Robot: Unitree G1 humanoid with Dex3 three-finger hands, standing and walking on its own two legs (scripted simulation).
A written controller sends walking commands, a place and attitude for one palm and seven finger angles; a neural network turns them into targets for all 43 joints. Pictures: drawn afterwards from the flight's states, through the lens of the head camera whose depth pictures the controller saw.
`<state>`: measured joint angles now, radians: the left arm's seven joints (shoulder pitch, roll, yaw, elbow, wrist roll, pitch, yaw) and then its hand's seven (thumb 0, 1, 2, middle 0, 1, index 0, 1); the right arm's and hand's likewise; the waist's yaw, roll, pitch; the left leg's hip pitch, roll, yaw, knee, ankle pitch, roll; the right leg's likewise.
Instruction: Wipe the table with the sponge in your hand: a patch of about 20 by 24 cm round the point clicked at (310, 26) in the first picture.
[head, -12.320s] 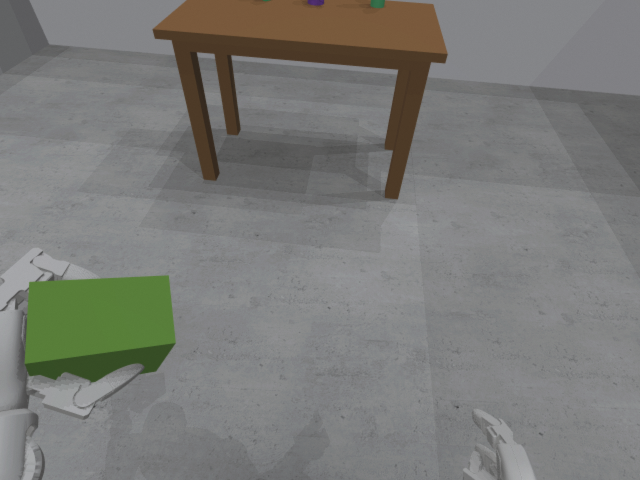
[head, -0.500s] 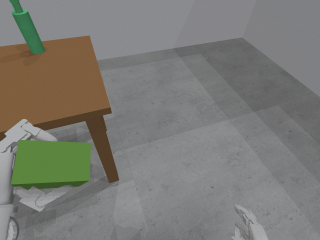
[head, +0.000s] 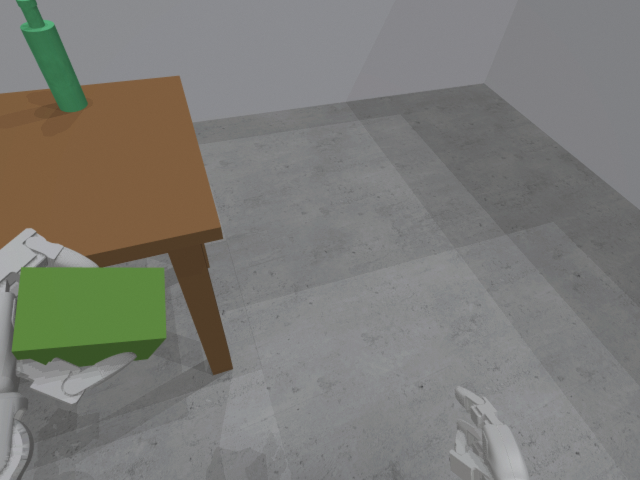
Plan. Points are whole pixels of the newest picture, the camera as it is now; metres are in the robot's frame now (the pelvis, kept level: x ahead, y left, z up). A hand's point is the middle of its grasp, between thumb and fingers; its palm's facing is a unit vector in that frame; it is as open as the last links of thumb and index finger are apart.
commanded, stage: come to a stop and stand still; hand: left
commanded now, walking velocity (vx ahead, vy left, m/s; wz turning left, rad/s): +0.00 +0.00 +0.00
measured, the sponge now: (114, 319) +0.23 +0.23 +0.13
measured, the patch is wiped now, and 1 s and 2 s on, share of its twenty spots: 0.00 0.00 0.00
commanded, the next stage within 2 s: look again from close up in 0.10 s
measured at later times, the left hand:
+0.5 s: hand (70, 317) +0.22 +0.25 +0.15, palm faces +0.40 -0.85 -0.34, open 10.8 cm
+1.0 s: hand (71, 324) +0.21 +0.25 +0.15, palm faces +0.40 -0.84 -0.36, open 10.8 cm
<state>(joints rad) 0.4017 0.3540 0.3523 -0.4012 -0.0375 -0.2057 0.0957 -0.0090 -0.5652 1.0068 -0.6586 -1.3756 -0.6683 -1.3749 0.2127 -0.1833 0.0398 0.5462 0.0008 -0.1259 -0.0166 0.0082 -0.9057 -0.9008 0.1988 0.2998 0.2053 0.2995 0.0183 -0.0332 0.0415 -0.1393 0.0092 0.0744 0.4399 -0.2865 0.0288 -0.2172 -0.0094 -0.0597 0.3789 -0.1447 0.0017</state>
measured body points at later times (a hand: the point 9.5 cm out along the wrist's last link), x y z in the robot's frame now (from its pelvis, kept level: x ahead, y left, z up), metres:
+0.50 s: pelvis +0.00 +0.00 +0.00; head +0.01 +0.02 +0.45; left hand +0.19 +0.30 +0.17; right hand +0.18 -0.21 -0.07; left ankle -0.03 +0.09 -0.74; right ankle +0.04 -0.12 -0.74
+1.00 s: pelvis +0.00 +0.00 +0.00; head +0.01 +0.01 +0.45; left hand +0.18 +0.29 +0.17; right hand +0.17 -0.22 -0.07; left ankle -0.03 +0.09 -0.74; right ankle +0.04 -0.12 -0.74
